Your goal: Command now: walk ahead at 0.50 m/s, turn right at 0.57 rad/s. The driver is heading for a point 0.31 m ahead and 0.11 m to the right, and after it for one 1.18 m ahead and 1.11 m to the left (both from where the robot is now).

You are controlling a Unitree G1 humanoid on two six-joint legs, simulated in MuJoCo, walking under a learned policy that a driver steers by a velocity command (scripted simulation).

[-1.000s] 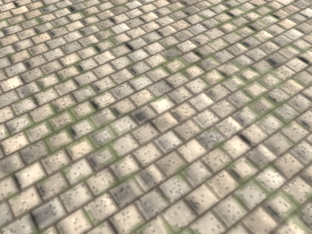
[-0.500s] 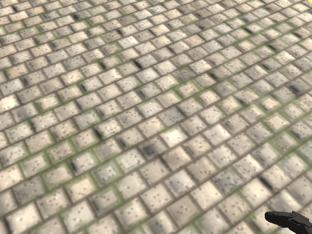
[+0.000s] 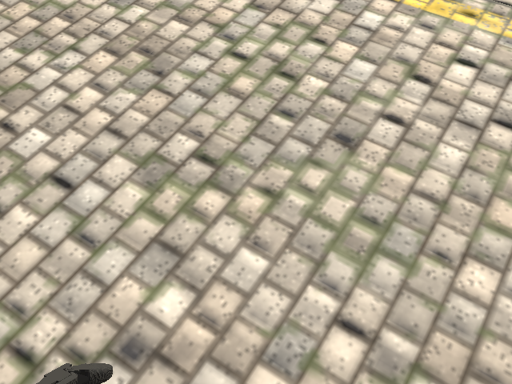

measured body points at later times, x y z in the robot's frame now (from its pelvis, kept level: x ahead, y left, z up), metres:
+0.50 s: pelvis +0.29 +0.02 +0.01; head +0.32 +0.02 +0.46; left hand +0.36 +0.31 -0.11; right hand +0.48 -0.24 -0.08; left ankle +0.43 +0.11 -0.71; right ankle +0.11 -0.08 -0.71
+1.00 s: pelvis +0.57 +0.02 +0.01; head +0.60 +0.03 +0.46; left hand +0.76 +0.30 -0.05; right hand +0.66 -0.27 -0.10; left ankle +0.43 +0.10 -0.71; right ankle +0.72 -0.07 -0.72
